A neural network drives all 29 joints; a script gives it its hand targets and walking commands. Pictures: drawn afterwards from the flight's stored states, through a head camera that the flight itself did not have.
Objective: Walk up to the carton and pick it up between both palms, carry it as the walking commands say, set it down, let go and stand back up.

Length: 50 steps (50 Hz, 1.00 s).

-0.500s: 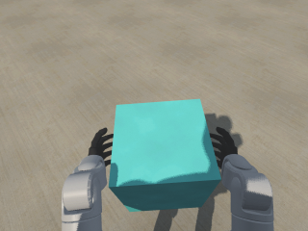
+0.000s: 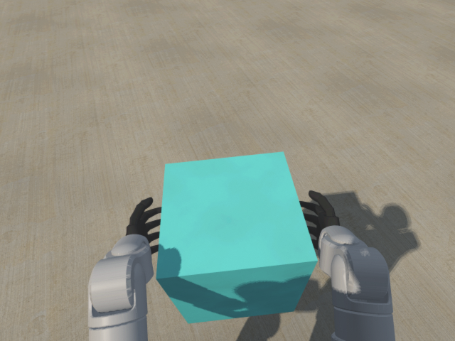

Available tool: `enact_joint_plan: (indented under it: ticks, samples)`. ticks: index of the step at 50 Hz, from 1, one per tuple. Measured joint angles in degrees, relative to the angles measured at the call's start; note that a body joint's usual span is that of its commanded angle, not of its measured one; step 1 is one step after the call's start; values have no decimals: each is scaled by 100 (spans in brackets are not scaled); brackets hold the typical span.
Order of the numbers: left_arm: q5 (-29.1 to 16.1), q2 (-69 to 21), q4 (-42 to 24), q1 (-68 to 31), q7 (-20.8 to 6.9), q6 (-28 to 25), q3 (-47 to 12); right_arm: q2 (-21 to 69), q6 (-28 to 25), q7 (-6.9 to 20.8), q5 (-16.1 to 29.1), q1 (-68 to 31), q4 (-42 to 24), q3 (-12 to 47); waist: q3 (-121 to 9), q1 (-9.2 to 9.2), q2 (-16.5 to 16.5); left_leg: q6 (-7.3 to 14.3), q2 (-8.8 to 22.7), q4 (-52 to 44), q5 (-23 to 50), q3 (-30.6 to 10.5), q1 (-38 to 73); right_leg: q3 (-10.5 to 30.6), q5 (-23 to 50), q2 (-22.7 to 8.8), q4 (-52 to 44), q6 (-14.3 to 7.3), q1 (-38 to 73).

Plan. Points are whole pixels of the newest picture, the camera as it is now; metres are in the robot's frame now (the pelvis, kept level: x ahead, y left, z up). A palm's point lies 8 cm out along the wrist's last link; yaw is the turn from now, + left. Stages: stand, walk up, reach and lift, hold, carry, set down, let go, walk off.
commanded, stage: carry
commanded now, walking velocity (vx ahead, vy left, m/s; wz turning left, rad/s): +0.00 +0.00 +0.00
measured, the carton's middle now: (233, 242) +0.30 +0.02 -0.01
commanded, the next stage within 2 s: none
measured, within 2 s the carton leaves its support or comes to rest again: neither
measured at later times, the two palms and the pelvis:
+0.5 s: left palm (154, 232) +0.26 +0.13 +0.11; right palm (359, 236) +0.26 -0.17 +0.10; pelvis +0.00 -0.02 +0.01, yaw +2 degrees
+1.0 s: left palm (161, 234) +0.26 +0.13 +0.09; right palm (359, 234) +0.27 -0.17 +0.09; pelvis +0.00 -0.03 +0.01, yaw +2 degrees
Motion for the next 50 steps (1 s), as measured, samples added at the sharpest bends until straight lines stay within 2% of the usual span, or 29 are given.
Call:
enact_joint_plan:
  ticks: [4, 9, 11, 12, 14, 16, 21, 28, 36, 50]
  samples:
    - [-73, 2, -160, 15, 48, -37, -67, -17, -78, 1, 27, 126, -231, 29, 182, 72, 96, 13, 28, -341, 240, -125, 108, 205, 378, 401, 226, -89, -382]
    - [-97, -3, -306, -26, 55, -92, -166, -30, -143, 21, 29, 247, -536, 14, 103, 21, 129, -15, 15, -583, 381, -191, 260, 258, 1058, 694, -1211, -352, 54]
    - [-81, -4, -288, -31, 52, -68, -195, -35, -124, 31, 22, 286, -558, 4, -11, -23, 129, -52, -7, -513, 325, -198, 301, 185, 1714, 735, -2202, -411, 552]
    - [-73, -6, -250, -26, 50, -64, -211, -40, -111, 34, 19, 296, -543, -9, -69, -40, 159, -75, 2, -439, 271, -198, 312, 156, 2003, 752, -2488, -513, 720]
    - [-40, -5, -136, 14, 37, -37, -252, -46, -41, 39, 7, 340, -482, -30, -160, -127, 280, -130, 49, -465, 256, -229, 424, 110, 2068, 801, -2526, -707, 832]
    - [-11, 0, -36, 44, 19, 40, -289, -50, 69, 38, -14, 394, -446, -39, -264, -205, 328, -155, 56, -584, 298, -247, 544, 86, 2011, 814, -2565, -774, 925]
    - [30, -5, 150, -30, -12, 136, -256, -46, 213, 36, -58, 326, -319, -81, -380, -285, 331, -201, 116, -708, 359, -268, 652, 53, 2048, 880, -2702, -810, 1040]
    - [81, -17, 269, -144, -30, 168, -136, -22, 231, 41, -78, 110, -76, -136, -357, -218, 271, -274, 190, -713, 401, -302, 611, 8, 2089, 950, -2740, -891, 1019]
    - [90, -24, 372, -195, -39, 85, -67, -11, 127, 52, -100, 35, 76, -148, -311, -141, 275, -321, 250, -668, 402, -327, 528, -26, 2104, 1001, -2744, -942, 963]
    - [129, -26, 605, -207, -64, -199, -88, -19, -183, 81, -113, 101, 257, -172, -327, -165, 246, -358, 299, -632, 373, -312, 496, -26, 2080, 1033, -2713, -977, 924]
